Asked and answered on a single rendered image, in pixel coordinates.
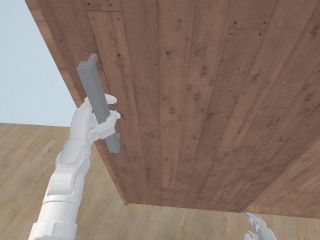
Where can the wardrobe door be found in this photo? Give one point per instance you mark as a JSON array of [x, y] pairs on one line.
[[297, 188], [217, 98]]

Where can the left robot forearm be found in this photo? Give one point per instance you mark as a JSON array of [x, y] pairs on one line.
[[57, 218]]

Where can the robot left hand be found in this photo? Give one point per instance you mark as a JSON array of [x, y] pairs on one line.
[[84, 120]]

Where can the handle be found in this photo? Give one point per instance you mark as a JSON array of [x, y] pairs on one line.
[[91, 82]]

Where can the robot right hand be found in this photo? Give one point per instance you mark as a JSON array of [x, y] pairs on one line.
[[259, 226]]

